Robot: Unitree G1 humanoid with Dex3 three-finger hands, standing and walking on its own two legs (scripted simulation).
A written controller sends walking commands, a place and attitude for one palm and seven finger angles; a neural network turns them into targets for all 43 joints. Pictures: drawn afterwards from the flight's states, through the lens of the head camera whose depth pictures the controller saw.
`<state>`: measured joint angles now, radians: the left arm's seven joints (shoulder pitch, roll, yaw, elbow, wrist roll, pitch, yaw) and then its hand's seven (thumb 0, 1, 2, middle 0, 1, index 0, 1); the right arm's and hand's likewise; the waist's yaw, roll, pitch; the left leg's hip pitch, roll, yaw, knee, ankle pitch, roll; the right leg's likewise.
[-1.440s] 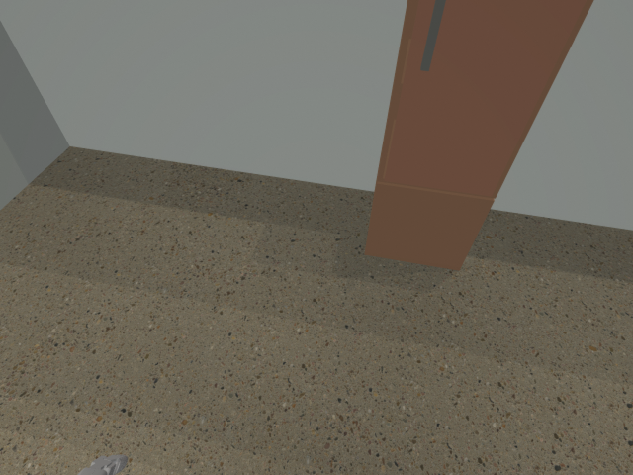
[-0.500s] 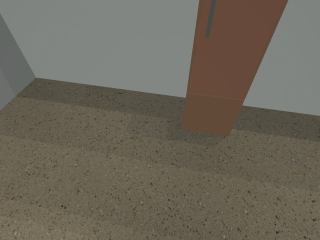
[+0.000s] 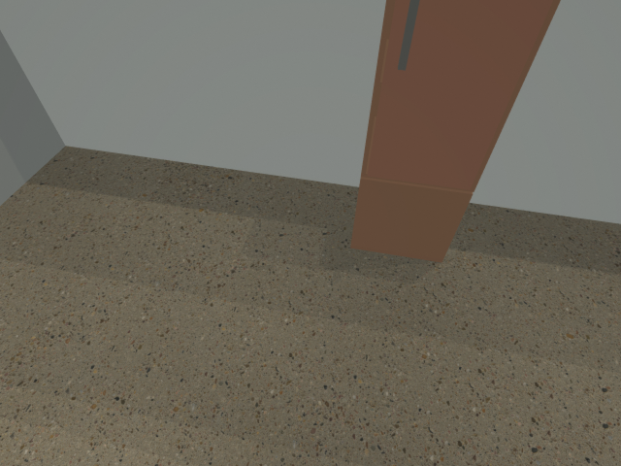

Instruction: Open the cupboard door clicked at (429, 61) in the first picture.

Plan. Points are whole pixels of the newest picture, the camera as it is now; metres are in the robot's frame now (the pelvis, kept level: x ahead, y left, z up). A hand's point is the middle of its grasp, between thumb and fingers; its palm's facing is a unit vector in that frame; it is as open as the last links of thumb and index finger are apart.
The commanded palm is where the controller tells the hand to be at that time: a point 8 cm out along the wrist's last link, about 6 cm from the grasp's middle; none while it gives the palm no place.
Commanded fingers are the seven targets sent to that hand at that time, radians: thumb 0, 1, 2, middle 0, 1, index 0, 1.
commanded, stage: walk to a spot facing it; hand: left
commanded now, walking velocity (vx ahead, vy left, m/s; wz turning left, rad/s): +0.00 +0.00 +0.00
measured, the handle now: (408, 29) +1.04 -0.18 +0.13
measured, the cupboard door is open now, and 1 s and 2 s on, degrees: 0 0 0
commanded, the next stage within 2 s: none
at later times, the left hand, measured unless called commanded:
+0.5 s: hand out of the picture +0.06 +0.19 -0.19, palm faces -0.15 -0.95 -0.27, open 7.4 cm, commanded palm none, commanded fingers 0.00 0.90 0.90 -0.20 -0.30 -0.20 -0.30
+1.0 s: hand out of the picture +0.13 +0.22 -0.18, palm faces -0.37 -0.90 -0.22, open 7.4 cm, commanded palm none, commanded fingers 0.00 0.90 0.90 -0.20 -0.30 -0.20 -0.30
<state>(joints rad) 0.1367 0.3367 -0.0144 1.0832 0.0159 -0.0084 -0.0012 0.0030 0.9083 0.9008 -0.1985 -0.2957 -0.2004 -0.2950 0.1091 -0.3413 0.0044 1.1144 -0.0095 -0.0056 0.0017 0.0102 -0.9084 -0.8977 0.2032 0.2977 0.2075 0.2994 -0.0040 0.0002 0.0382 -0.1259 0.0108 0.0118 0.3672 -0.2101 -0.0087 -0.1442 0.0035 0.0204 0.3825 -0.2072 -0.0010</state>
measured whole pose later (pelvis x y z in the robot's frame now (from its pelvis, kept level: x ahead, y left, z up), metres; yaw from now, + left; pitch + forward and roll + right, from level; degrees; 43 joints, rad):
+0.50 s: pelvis -0.02 -0.01 -0.03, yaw -10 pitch -1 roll +1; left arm 0.24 0.23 0.03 0.93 0.03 0.05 -0.02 0.00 0.91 0.90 -0.20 -0.30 -0.20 -0.29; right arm 0.14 -0.24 -0.04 0.97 -0.02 0.04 -0.01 0.01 -0.91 -0.90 0.20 0.30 0.21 0.30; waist 0.03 0.02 0.10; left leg -0.30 0.09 0.14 0.77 -0.43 -0.04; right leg -0.35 0.03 0.00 0.72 -0.32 -0.02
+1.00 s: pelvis -0.03 +0.05 -0.01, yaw -26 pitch +1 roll -1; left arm 0.21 0.29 0.09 0.91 0.03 0.08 -0.01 0.00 0.91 0.90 -0.20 -0.30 -0.20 -0.29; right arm 0.15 -0.20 -0.03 0.89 -0.01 0.01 -0.03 0.01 -0.91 -0.90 0.20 0.30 0.21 0.30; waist 0.02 -0.07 0.05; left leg -0.23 0.01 0.04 0.54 -0.32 0.03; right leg -0.51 0.10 0.12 0.92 -0.40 0.04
